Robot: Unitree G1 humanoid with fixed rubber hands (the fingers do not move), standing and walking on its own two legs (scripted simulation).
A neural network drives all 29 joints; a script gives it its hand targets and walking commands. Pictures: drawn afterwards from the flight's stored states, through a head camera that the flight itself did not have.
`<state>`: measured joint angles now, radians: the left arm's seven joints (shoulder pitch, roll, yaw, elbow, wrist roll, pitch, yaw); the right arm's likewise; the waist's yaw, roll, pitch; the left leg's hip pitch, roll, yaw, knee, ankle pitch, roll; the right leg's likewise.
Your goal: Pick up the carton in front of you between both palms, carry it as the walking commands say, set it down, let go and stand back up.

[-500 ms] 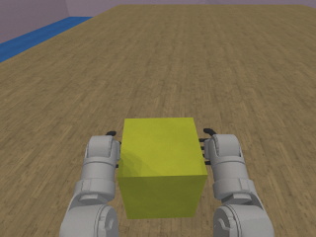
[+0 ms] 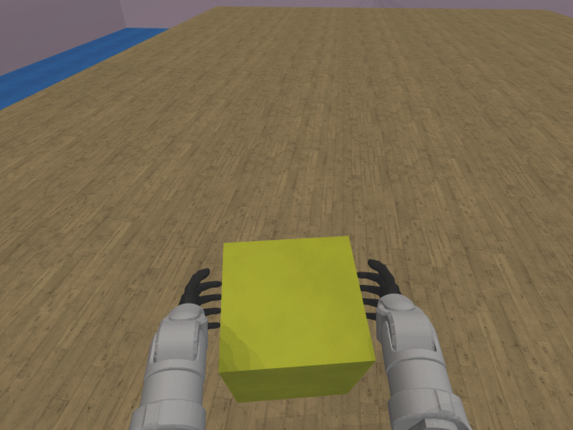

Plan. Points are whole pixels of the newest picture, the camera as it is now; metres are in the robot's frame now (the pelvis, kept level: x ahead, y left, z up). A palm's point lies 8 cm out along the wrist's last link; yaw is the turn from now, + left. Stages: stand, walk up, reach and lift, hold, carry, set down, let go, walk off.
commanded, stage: carry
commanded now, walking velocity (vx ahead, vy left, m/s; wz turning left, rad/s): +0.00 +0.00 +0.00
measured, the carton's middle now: (289, 324) +0.35 +0.01 -0.06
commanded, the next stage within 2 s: hold in 1.50 s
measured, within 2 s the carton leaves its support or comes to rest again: neither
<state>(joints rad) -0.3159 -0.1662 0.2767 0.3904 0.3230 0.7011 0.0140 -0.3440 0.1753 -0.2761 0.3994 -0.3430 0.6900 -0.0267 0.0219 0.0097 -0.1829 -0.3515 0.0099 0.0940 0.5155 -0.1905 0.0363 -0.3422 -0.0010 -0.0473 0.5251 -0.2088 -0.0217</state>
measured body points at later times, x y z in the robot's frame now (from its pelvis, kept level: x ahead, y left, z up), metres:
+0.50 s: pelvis -0.01 +0.01 +0.00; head -0.06 +0.01 +0.45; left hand +0.29 +0.16 +0.04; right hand +0.30 -0.13 +0.04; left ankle +0.05 +0.10 -0.73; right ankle +0.04 -0.11 -0.73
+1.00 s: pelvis +0.00 +0.01 +0.00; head -0.04 +0.01 +0.45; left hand +0.31 +0.16 +0.04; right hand +0.31 -0.14 +0.04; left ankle +0.05 +0.10 -0.73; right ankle +0.04 -0.11 -0.73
